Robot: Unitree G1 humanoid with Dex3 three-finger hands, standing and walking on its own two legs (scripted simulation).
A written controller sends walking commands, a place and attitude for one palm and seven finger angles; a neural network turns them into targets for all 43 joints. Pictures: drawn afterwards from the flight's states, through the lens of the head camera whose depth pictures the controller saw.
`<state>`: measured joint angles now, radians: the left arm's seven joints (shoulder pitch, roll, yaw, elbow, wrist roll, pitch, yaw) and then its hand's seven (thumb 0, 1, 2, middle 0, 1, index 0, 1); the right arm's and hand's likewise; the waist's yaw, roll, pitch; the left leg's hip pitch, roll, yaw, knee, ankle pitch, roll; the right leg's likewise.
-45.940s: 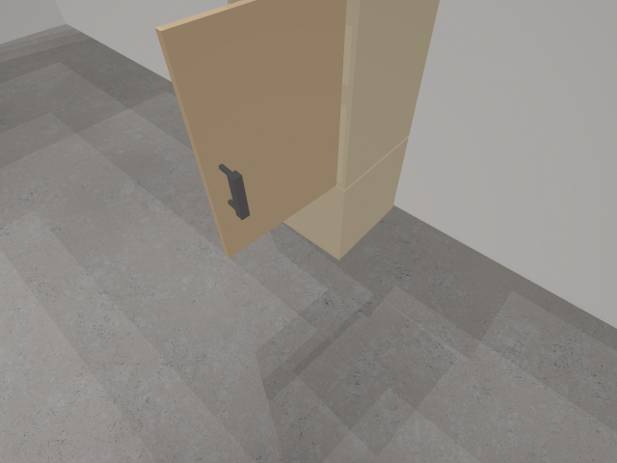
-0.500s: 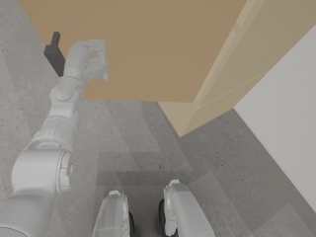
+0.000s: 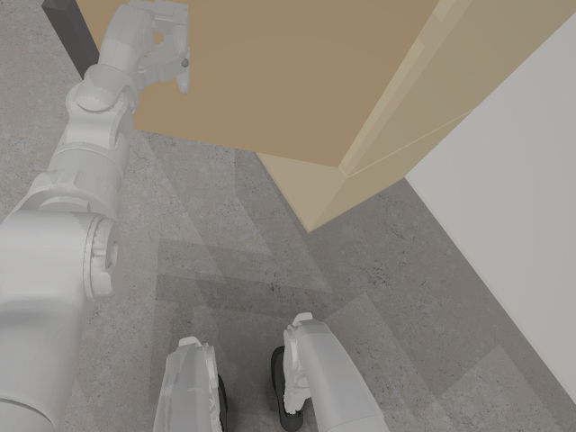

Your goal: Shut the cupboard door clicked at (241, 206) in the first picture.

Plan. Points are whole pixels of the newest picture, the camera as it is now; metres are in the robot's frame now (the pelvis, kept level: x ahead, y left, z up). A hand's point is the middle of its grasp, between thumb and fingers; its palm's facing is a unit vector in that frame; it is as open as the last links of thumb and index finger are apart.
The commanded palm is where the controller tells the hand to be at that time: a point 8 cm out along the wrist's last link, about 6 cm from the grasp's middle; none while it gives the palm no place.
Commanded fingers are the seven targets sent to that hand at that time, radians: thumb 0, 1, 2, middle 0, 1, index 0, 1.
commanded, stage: push the door shut along its arc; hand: left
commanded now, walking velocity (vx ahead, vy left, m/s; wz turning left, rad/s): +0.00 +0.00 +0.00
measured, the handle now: (87, 35) +0.62 +0.16 +0.06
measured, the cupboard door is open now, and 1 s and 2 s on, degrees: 51 40 40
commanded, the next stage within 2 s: pull the fist back off the door in 0.20 s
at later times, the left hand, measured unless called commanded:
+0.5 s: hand (208, 36) +0.62 +0.02 +0.06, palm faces +0.06 -1.00 +0.06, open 3.3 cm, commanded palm +0.59 +0.04 +0.07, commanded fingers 0.00 0.90 0.90 -1.30 -1.50 -1.30 -1.50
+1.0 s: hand (209, 93) +0.53 +0.03 +0.06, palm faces +0.04 -1.00 -0.02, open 3.1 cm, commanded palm +0.50 +0.07 +0.07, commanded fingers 0.00 0.90 0.90 -1.30 -1.50 -1.30 -1.50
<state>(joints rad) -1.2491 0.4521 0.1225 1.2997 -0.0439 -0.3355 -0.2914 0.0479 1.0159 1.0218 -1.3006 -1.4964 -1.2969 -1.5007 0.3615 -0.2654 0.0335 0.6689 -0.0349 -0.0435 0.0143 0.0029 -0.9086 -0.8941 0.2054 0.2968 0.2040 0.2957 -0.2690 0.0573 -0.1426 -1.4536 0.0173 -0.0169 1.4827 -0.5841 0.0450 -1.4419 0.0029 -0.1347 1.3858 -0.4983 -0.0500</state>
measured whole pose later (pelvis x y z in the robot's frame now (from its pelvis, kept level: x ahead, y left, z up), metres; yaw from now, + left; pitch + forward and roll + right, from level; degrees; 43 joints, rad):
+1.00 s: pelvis +0.03 -0.02 +0.04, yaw +2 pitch +29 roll -1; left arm -0.92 0.14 0.16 1.17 0.02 -0.56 0.23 0.02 0.90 0.90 -1.30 -1.50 -1.30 -1.50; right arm 0.37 -0.25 -0.04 0.65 -0.08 -0.01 0.12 0.00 -0.91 -0.89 0.20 0.30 0.20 0.30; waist -0.19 0.04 -0.16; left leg -1.25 0.01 0.00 1.32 -0.57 0.01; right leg -1.28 0.01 -0.11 1.28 -0.51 -0.07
